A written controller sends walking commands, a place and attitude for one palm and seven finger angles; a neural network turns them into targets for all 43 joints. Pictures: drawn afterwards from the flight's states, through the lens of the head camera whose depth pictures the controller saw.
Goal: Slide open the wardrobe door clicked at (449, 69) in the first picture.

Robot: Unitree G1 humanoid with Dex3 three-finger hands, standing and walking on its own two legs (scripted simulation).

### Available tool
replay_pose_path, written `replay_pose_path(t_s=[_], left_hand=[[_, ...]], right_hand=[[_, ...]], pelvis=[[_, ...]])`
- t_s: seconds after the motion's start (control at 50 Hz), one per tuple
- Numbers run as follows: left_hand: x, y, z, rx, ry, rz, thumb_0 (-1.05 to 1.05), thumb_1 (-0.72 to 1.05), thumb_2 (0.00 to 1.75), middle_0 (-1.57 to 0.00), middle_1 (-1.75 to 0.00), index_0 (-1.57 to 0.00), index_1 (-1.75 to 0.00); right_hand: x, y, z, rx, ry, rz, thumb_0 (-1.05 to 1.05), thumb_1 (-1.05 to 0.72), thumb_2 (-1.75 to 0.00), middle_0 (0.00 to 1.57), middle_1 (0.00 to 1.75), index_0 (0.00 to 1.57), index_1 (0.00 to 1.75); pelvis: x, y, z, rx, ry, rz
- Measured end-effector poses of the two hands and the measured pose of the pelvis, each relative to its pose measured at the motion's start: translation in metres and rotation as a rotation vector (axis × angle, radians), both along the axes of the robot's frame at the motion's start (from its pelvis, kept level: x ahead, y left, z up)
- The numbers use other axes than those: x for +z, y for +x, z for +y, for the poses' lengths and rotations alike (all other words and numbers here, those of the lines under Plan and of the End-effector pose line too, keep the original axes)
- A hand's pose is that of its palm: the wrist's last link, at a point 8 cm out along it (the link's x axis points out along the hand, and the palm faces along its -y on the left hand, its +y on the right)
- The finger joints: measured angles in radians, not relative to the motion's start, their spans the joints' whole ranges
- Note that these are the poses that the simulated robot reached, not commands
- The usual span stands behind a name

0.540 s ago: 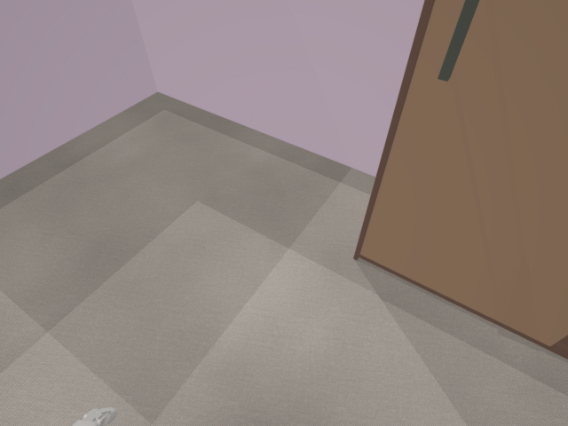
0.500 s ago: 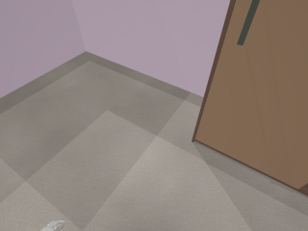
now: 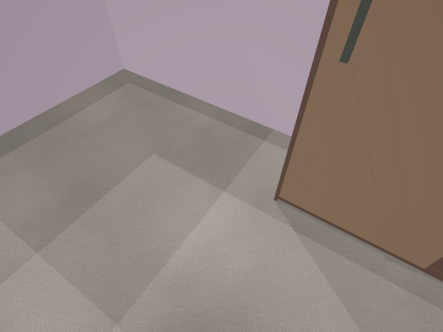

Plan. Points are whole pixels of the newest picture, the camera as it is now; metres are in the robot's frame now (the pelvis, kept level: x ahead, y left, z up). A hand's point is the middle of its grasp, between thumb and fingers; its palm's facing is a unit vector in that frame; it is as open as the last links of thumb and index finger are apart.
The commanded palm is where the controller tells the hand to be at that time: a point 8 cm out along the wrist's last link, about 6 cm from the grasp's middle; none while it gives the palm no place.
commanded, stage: stand and wait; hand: left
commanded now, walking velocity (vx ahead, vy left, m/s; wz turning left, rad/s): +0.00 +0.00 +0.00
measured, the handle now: (359, 22) +0.86 -0.33 +0.20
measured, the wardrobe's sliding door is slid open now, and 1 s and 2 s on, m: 0.00 0.00 0.00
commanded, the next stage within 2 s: look at it before walking up in 0.28 s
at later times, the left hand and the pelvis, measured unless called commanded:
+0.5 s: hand out of the picture +0.07 +0.25 -0.15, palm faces -0.03 -0.94 -0.34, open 7.4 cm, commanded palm none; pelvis -0.01 +0.00 +0.00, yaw +0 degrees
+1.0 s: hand out of the picture +0.07 +0.25 -0.15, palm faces -0.03 -0.94 -0.34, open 7.4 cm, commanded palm none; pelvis -0.01 +0.00 +0.00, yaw +0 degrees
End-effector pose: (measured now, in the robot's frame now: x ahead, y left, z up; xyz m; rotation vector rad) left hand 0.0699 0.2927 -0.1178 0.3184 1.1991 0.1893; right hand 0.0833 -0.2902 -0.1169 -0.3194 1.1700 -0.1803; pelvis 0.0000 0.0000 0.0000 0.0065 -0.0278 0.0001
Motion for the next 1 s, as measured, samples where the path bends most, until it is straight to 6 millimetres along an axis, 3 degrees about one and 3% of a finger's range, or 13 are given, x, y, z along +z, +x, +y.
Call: replay_pose_path(t_s=[0.28,0.7,1.0], left_hand=[[0.003,-0.003,0.001,-0.003,0.005,-0.006,0.00,0.90,0.90,-0.20,-0.30,-0.20,-0.30],[0.001,-0.009,-0.001,-0.002,-0.006,0.012,0.00,0.90,0.90,-0.21,-0.30,-0.20,-0.30],[0.002,-0.010,0.000,0.003,0.000,0.026,0.00,0.90,0.90,-0.20,-0.30,-0.20,-0.30]], right_hand=[[-0.002,-0.019,-0.001,-0.018,0.006,0.029,0.01,-0.90,-0.90,0.20,0.30,0.20,0.30],[-0.001,-0.024,0.000,-0.018,0.006,0.040,0.01,-0.90,-0.90,0.20,0.30,0.20,0.30],[-0.001,-0.017,0.000,-0.013,0.009,0.040,0.01,-0.90,-0.90,0.20,0.30,0.20,0.30]], pelvis=[[0.002,-0.006,0.000,-0.002,0.000,-0.007],[0.003,-0.009,0.000,-0.001,-0.001,-0.002],[0.004,-0.005,0.000,-0.002,-0.001,0.002]])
